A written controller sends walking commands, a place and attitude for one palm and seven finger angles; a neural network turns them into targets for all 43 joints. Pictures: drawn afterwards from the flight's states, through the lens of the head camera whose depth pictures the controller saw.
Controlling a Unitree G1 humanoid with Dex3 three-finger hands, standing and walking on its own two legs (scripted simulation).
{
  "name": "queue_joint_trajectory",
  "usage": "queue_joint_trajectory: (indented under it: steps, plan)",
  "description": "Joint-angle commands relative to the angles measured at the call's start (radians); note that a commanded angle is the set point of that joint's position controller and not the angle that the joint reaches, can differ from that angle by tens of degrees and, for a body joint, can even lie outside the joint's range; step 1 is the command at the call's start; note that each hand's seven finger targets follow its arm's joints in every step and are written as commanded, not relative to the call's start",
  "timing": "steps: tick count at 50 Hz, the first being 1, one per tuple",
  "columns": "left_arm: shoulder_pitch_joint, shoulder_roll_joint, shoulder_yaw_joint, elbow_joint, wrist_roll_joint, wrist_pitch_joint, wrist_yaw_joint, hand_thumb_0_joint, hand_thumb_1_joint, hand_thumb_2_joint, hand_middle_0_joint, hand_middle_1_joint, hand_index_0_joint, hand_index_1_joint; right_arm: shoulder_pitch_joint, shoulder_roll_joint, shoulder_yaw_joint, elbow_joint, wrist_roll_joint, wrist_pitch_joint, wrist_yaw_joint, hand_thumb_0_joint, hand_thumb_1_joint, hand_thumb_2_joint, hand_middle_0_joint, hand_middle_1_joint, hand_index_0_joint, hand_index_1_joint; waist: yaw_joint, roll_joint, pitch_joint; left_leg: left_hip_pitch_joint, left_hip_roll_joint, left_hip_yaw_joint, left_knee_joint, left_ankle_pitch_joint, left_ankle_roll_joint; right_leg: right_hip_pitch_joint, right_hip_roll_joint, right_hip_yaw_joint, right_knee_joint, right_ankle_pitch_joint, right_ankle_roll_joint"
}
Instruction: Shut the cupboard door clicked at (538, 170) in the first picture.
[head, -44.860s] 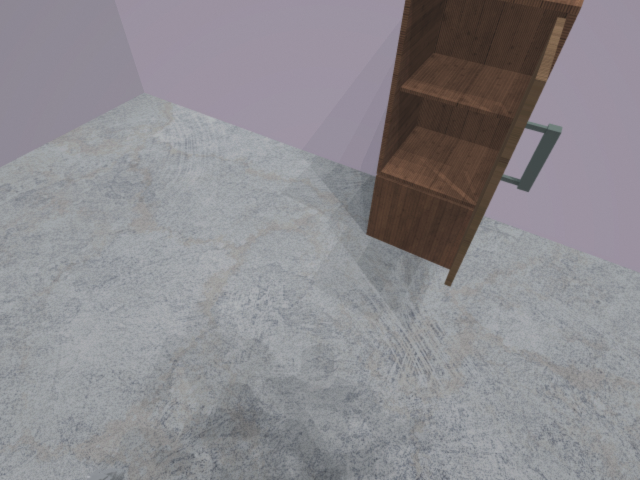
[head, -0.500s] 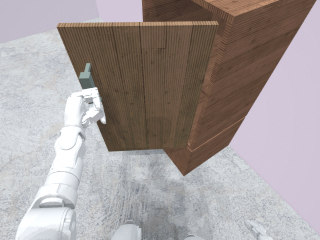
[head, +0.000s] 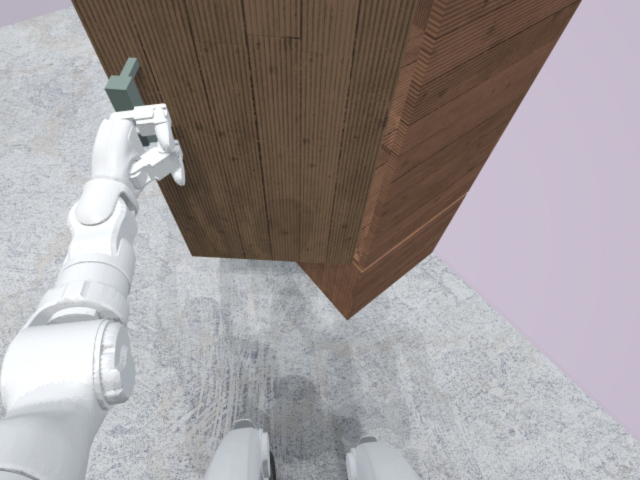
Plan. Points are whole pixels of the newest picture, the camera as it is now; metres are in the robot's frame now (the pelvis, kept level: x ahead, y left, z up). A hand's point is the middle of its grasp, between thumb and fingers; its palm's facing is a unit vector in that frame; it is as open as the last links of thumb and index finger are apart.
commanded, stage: push the door shut along its arc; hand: left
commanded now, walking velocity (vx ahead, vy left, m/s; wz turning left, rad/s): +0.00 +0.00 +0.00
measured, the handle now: (145, 120) +0.56 +0.21 +0.09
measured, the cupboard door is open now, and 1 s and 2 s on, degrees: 49 34 28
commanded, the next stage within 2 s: pull the fist back off the door in 1.16 s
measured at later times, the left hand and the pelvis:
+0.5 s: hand (214, 116) +0.55 +0.11 +0.11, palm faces -0.21 -0.98 +0.00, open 3.1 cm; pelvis +0.00 +0.00 -0.02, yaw -1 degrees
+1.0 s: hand (223, 94) +0.59 +0.10 +0.11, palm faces -0.30 -0.95 -0.01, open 2.9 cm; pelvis +0.00 +0.00 -0.03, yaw -3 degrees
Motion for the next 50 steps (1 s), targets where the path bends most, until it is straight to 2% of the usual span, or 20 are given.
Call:
queue_joint_trajectory:
  steps: [1, 4, 9, 13, 14, 20, 22, 23, 25, 26, 29, 30, 32, 36, 38, 40, 43, 46, 48, 50]
  plan:
    - [-0.534, 0.213, 0.028, -0.185, 0.003, -0.054, -0.030, 0.000, 0.900, 0.900, -1.300, -1.500, -1.300, -1.500, 0.109, -0.169, -0.064, -0.078, -0.004, -0.033, -0.003, 0.000, -0.900, -0.900, 0.200, 0.300, 0.200, 0.300, -0.043, 0.058, -0.413, 0.482, -0.009, -0.087, -0.086, 0.091, 0.018, -0.100, 0.021, 0.021, -0.177, 0.170, -0.021]
    - [-0.566, 0.257, 0.054, -0.168, 0.008, -0.046, -0.040, 0.000, 0.900, 0.900, -1.300, -1.500, -1.300, -1.500, 0.124, -0.174, -0.062, -0.081, -0.005, -0.030, -0.001, 0.000, -0.900, -0.900, 0.200, 0.300, 0.200, 0.300, -0.050, 0.064, -0.430, 0.462, -0.008, -0.086, -0.072, 0.113, 0.020, -0.097, 0.023, 0.022, -0.165, 0.185, -0.021]
    - [-0.638, 0.224, 0.010, -0.173, 0.021, -0.037, -0.057, 0.000, 0.900, 0.900, -1.300, -1.500, -1.300, -1.500, 0.146, -0.178, -0.067, -0.074, -0.008, -0.027, 0.004, 0.000, -0.900, -0.900, 0.200, 0.300, 0.200, 0.300, -0.080, 0.103, -0.456, 0.520, 0.002, -0.106, -0.057, 0.132, 0.016, -0.172, 0.027, 0.011, -0.154, 0.181, -0.023]
    - [-0.678, 0.225, 0.006, -0.160, 0.027, -0.025, -0.058, 0.000, 0.900, 0.900, -1.300, -1.500, -1.300, -1.500, 0.163, -0.184, -0.067, -0.069, -0.010, -0.026, 0.008, 0.000, -0.900, -0.900, 0.200, 0.300, 0.200, 0.300, -0.087, 0.122, -0.473, 0.554, 0.006, -0.124, -0.052, 0.161, 0.012, -0.207, 0.029, 0.002, -0.143, 0.185, -0.028]
    - [-0.699, 0.199, -0.019, -0.148, 0.030, -0.016, -0.058, 0.000, 0.900, 0.900, -1.300, -1.500, -1.300, -1.500, 0.166, -0.181, -0.066, -0.066, -0.011, -0.025, 0.008, 0.000, -0.900, -0.900, 0.200, 0.300, 0.200, 0.300, -0.104, 0.114, -0.458, 0.548, 0.006, -0.125, -0.050, 0.152, 0.014, -0.220, 0.029, 0.000, -0.145, 0.181, -0.027]
    - [-0.793, 0.271, 0.026, -0.086, 0.057, 0.009, -0.035, 0.000, 0.900, 0.900, -1.300, -1.500, -1.300, -1.500, 0.183, -0.188, -0.055, -0.067, -0.018, -0.026, 0.013, 0.000, -0.900, -0.900, 0.200, 0.300, 0.200, 0.300, -0.121, 0.117, -0.454, 0.477, 0.003, -0.121, -0.020, 0.128, 0.020, -0.244, 0.029, 0.005, -0.127, 0.162, -0.025]
    - [-0.799, 0.347, 0.083, -0.088, 0.066, 0.003, -0.034, 0.000, 0.900, 0.900, -1.300, -1.500, -1.300, -1.500, 0.200, -0.192, -0.052, -0.071, -0.024, -0.025, 0.013, 0.000, -0.900, -0.900, 0.200, 0.300, 0.200, 0.300, -0.108, 0.114, -0.502, 0.466, 0.001, -0.117, -0.003, 0.180, 0.023, -0.208, 0.034, 0.008, -0.111, 0.195, -0.028]
    - [-0.786, 0.349, 0.081, -0.079, 0.074, 0.003, -0.040, 0.000, 0.900, 0.900, -1.300, -1.500, -1.300, -1.500, 0.197, -0.189, -0.052, -0.077, -0.023, -0.024, 0.017, 0.000, -0.900, -0.900, 0.200, 0.300, 0.200, 0.300, -0.104, 0.138, -0.520, 0.475, 0.002, -0.114, 0.003, 0.206, 0.020, -0.205, 0.034, 0.010, -0.107, 0.215, -0.028]
    - [-0.764, 0.380, 0.096, -0.052, 0.087, 0.012, -0.052, 0.000, 0.900, 0.900, -1.300, -1.500, -1.300, -1.500, 0.205, -0.190, -0.051, -0.085, -0.022, -0.015, 0.019, 0.000, -0.900, -0.900, 0.200, 0.300, 0.200, 0.300, -0.105, 0.112, -0.517, 0.444, 0.003, -0.104, 0.016, 0.216, 0.022, -0.187, 0.037, 0.012, -0.104, 0.236, -0.025]
    - [-0.766, 0.356, 0.072, -0.036, 0.090, 0.022, -0.059, 0.000, 0.900, 0.900, -1.300, -1.500, -1.300, -1.500, 0.203, -0.186, -0.048, -0.090, -0.021, -0.012, 0.020, 0.000, -0.900, -0.900, 0.200, 0.300, 0.200, 0.300, -0.117, 0.097, -0.502, 0.415, 0.000, -0.095, 0.022, 0.201, 0.026, -0.181, 0.039, 0.014, -0.108, 0.239, -0.021]
    - [-0.802, 0.405, 0.089, 0.005, 0.096, 0.046, -0.078, 0.000, 0.900, 0.900, -1.300, -1.500, -1.300, -1.500, 0.215, -0.191, -0.043, -0.092, -0.019, -0.005, 0.012, 0.000, -0.900, -0.900, 0.200, 0.300, 0.200, 0.300, -0.136, 0.063, -0.484, 0.350, 0.000, -0.082, 0.045, 0.198, 0.036, -0.163, 0.043, 0.022, -0.104, 0.267, -0.015]
    - [-0.830, 0.420, 0.091, -0.017, 0.097, 0.045, -0.088, 0.000, 0.900, 0.900, -1.300, -1.500, -1.300, -1.500, 0.224, -0.192, -0.043, -0.092, -0.019, -0.004, 0.011, 0.000, -0.900, -0.900, 0.200, 0.300, 0.200, 0.300, -0.135, 0.086, -0.503, 0.352, -0.001, -0.081, 0.047, 0.208, 0.035, -0.157, 0.042, 0.024, -0.098, 0.277, -0.015]
    - [-0.847, 0.382, 0.063, -0.028, 0.093, 0.047, -0.104, 0.000, 0.900, 0.900, -1.300, -1.500, -1.300, -1.500, 0.228, -0.190, -0.046, -0.089, -0.022, -0.005, 0.011, 0.000, -0.900, -0.900, 0.200, 0.300, 0.200, 0.300, -0.142, 0.114, -0.518, 0.388, -0.001, -0.089, 0.054, 0.223, 0.033, -0.193, 0.043, 0.020, -0.094, 0.271, -0.020]
    - [-0.910, 0.385, 0.046, 0.003, 0.092, 0.073, -0.123, 0.000, 0.900, 0.900, -1.300, -1.500, -1.300, -1.500, 0.238, -0.194, -0.045, -0.064, -0.021, -0.008, 0.005, 0.000, -0.900, -0.900, 0.200, 0.300, 0.200, 0.300, -0.170, 0.107, -0.498, 0.362, 0.005, -0.092, 0.073, 0.198, 0.036, -0.224, 0.046, 0.016, -0.095, 0.248, -0.017]
    - [-0.962, 0.363, 0.022, -0.017, 0.091, 0.074, -0.129, 0.000, 0.900, 0.900, -1.300, -1.500, -1.300, -1.500, 0.241, -0.196, -0.046, -0.055, -0.022, -0.017, 0.002, 0.000, -0.900, -0.900, 0.200, 0.300, 0.200, 0.300, -0.181, 0.146, -0.515, 0.387, 0.008, -0.095, 0.079, 0.202, 0.036, -0.257, 0.045, 0.016, -0.093, 0.236, -0.018]
    - [-0.971, 0.378, 0.029, -0.013, 0.094, 0.085, -0.131, 0.000, 0.900, 0.900, -1.300, -1.500, -1.300, -1.500, 0.249, -0.198, -0.044, -0.047, -0.026, -0.021, 0.001, 0.000, -0.900, -0.900, 0.200, 0.300, 0.200, 0.300, -0.177, 0.167, -0.530, 0.398, 0.008, -0.101, 0.087, 0.220, 0.034, -0.268, 0.047, 0.010, -0.086, 0.240, -0.023]
    - [-1.005, 0.371, 0.019, 0.003, 0.098, 0.100, -0.139, 0.000, 0.900, 0.900, -1.300, -1.500, -1.300, -1.500, 0.256, -0.199, -0.043, -0.032, -0.030, -0.030, -0.002, 0.000, -0.900, -0.900, 0.200, 0.300, 0.200, 0.300, -0.196, 0.162, -0.535, 0.396, 0.011, -0.104, 0.102, 0.236, 0.037, -0.287, 0.049, 0.004, -0.077, 0.250, -0.021]
    - [-1.033, 0.414, 0.030, 0.016, 0.112, 0.115, -0.147, 0.000, 0.900, 0.900, -1.300, -1.500, -1.300, -1.500, 0.262, -0.200, -0.036, -0.026, -0.036, -0.034, -0.003, 0.000, -0.900, -0.900, 0.200, 0.300, 0.200, 0.300, -0.193, 0.184, -0.539, 0.356, 0.007, -0.098, 0.116, 0.227, 0.039, -0.270, 0.050, 0.005, -0.069, 0.250, -0.023]
    - [-1.050, 0.406, 0.024, -0.013, 0.121, 0.109, -0.150, 0.000, 0.900, 0.900, -1.300, -1.500, -1.300, -1.500, 0.266, -0.201, -0.042, -0.024, -0.038, -0.040, -0.004, 0.000, -0.900, -0.900, 0.200, 0.300, 0.200, 0.300, -0.192, 0.222, -0.582, 0.418, 0.011, -0.108, 0.124, 0.278, 0.035, -0.304, 0.051, -0.001, -0.056, 0.267, -0.027]
    - [-1.072, 0.386, 0.006, 0.003, 0.123, 0.122, -0.152, 0.000, 0.900, 0.900, -1.300, -1.500, -1.300, -1.500, 0.267, -0.202, -0.040, -0.017, -0.040, -0.041, -0.004, 0.000, -0.900, -0.900, 0.200, 0.300, 0.200, 0.300, -0.209, 0.219, -0.550, 0.416, 0.015, -0.111, 0.126, 0.256, 0.036, -0.333, 0.053, -0.009, -0.058, 0.243, -0.026]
